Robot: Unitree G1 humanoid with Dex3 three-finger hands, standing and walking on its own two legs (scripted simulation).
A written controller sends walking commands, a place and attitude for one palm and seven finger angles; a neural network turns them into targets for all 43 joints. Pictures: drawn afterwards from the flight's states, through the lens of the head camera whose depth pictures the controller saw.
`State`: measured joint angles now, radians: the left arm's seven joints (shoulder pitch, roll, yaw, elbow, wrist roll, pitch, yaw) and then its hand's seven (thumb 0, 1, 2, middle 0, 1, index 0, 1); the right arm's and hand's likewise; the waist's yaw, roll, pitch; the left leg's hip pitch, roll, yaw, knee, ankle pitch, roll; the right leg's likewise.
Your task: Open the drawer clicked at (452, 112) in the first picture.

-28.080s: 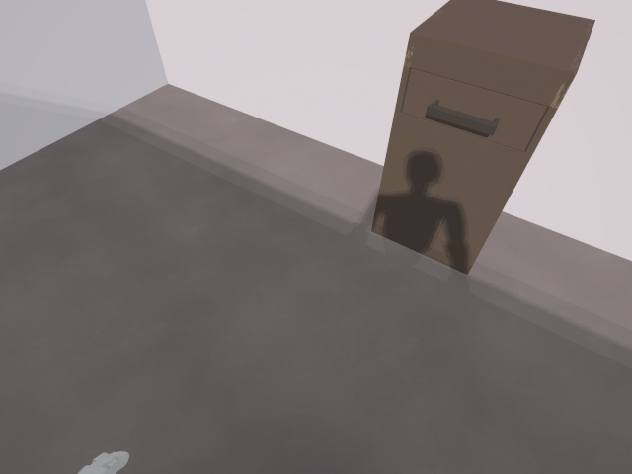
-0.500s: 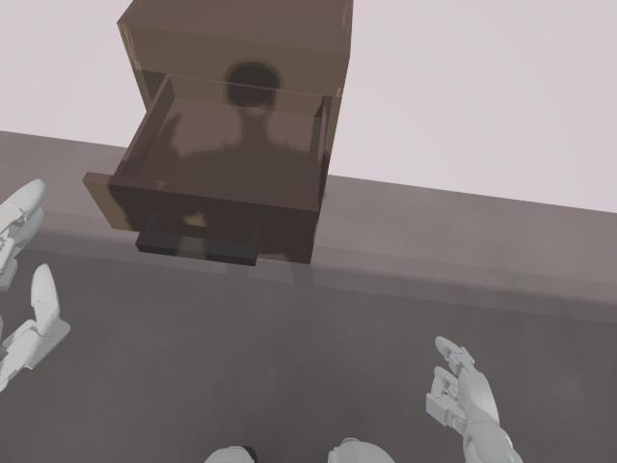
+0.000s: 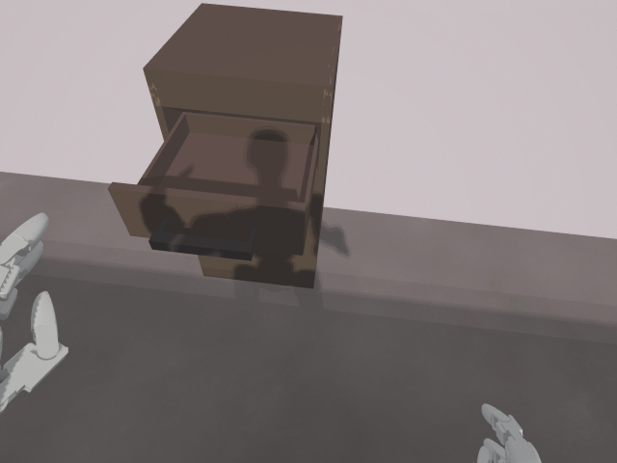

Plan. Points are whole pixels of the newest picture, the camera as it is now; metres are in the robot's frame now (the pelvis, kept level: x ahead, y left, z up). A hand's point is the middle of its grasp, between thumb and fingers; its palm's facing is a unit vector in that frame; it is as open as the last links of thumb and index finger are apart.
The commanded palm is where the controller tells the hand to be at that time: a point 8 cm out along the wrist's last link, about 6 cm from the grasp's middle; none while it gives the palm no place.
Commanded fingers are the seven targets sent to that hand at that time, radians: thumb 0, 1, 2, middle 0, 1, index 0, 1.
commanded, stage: stop stepping back and stand still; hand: left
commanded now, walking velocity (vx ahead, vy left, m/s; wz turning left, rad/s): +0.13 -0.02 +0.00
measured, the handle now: (206, 236) +0.54 +0.22 -0.10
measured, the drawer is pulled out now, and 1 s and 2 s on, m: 0.30 0.30 0.30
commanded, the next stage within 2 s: let the arm hang, fingers relaxed in 0.18 s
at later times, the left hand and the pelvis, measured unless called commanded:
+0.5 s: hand out of the picture +0.13 +0.19 -0.13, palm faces +0.00 -0.97 -0.25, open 7.4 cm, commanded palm none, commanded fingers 0.00 0.90 0.90 -0.20 -0.30 -0.20 -0.30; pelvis +0.00 +0.00 -0.01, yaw +0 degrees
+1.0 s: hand out of the picture -0.03 +0.19 -0.16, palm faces +0.04 -0.97 -0.24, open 7.4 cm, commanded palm none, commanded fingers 0.00 0.90 0.90 -0.20 -0.30 -0.20 -0.30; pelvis -0.01 +0.00 +0.01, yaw +0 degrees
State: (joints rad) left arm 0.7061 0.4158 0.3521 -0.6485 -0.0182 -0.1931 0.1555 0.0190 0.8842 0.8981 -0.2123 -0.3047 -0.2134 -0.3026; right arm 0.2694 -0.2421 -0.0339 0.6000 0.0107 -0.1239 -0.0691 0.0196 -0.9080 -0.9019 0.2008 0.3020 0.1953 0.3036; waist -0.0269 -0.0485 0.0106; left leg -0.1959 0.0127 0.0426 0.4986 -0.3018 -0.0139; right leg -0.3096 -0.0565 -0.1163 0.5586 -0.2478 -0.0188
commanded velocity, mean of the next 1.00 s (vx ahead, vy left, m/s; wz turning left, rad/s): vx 0.01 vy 0.00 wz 0.00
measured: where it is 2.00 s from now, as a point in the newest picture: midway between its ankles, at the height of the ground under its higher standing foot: outside the picture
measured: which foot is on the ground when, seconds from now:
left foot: down 0.00-1.00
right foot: down 0.00-1.00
